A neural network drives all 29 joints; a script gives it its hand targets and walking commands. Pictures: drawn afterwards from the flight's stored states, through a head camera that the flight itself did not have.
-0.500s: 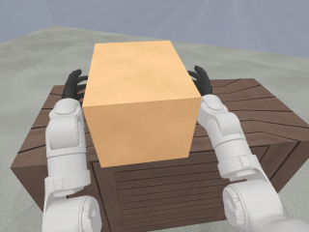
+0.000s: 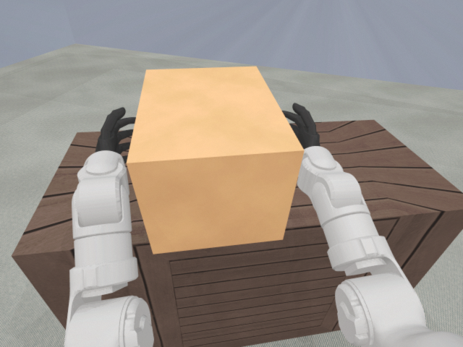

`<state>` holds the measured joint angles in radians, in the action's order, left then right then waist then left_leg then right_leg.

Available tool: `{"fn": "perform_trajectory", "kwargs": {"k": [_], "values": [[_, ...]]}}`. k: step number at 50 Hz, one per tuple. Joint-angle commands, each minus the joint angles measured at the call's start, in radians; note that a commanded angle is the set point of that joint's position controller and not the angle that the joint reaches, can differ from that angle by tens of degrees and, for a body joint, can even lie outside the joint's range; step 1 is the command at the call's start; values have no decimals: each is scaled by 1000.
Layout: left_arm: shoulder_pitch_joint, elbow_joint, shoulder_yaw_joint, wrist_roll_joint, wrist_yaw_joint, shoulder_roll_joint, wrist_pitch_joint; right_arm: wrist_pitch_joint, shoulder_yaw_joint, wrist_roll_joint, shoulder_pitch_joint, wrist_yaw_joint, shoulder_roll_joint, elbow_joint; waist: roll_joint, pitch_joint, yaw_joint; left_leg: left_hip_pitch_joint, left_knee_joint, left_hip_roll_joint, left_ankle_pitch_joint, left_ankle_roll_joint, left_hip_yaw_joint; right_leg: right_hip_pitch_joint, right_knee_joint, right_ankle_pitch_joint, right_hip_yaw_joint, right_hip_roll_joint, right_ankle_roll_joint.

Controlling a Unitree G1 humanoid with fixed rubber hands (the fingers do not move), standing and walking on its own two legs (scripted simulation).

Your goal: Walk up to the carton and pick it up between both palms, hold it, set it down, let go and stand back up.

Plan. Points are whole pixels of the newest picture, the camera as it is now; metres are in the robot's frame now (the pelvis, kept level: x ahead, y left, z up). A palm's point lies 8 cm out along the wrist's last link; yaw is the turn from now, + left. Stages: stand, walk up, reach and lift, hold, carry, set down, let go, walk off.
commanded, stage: hold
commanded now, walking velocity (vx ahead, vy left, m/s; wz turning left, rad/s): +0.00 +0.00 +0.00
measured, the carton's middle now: (210, 149) +0.42 +0.00 +0.19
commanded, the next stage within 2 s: none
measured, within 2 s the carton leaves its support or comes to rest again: neither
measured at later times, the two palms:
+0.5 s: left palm (109, 156) +0.36 +0.17 +0.22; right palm (302, 147) +0.36 -0.15 +0.22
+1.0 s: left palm (110, 155) +0.36 +0.16 +0.23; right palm (304, 147) +0.36 -0.15 +0.22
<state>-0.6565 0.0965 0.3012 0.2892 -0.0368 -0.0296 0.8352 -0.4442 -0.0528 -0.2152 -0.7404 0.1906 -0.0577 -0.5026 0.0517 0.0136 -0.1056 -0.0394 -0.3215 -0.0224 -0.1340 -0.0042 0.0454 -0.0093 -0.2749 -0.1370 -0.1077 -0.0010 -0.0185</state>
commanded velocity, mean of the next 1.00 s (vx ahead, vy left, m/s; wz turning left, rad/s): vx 0.00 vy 0.00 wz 0.00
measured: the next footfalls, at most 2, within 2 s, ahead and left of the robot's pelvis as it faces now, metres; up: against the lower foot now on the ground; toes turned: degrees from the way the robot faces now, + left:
none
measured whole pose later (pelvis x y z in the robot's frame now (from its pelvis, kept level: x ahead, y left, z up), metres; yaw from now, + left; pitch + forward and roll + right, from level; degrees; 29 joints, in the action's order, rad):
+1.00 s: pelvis +0.00 +0.00 +0.00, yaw +0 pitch -8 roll -1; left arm -0.66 0.11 0.30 0.28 -0.03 -0.03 0.83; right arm -0.44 -0.05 -0.21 -0.76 0.19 -0.06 -0.53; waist 0.05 0.01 -0.11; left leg -0.05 -0.32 -0.02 -0.14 0.00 0.04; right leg -0.01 -0.27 -0.14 -0.11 0.00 -0.02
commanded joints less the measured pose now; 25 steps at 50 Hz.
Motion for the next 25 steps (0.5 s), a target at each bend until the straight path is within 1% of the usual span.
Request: {"fn": "perform_trajectory", "kwargs": {"k": [1, 10, 15, 25], "values": [[-724, -130, -447, -183, -142, 512, -80, 62, 345, -95, -812, -136, 533, 300, -88, 380, 7, 111, 39, 48, 107, 17, -36, -20, 39, 78, 39, -42, 53], [-733, -92, -426, -179, -151, 510, -87, 68, 327, -86, -819, -134, 537, 263, -77, 384, -3, 103, 38, 53, 106, 14, -34, -33, 40, 100, 44, -36, 57], [-732, -108, -437, -184, -149, 513, -94, 71, 333, -91, -810, -130, 536, 273, -86, 403, -12, 114, 28, 54, 140, 19, -39, -41, 34, 134, 45, -38, 57], [-729, -136, -460, -192, -139, 522, -94, 72, 342, -101, -802, -131, 529, 292, -102, 407, -13, 131, 19, 49, 166, 29, -45, -27, 31, 137, 40, -45, 54]]}}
